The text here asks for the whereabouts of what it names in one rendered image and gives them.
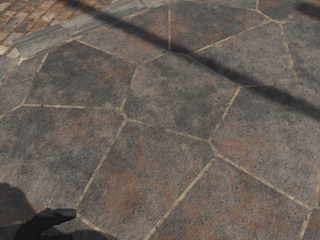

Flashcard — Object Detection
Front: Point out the robot left hand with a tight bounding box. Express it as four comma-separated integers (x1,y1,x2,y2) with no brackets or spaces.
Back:
13,208,77,240

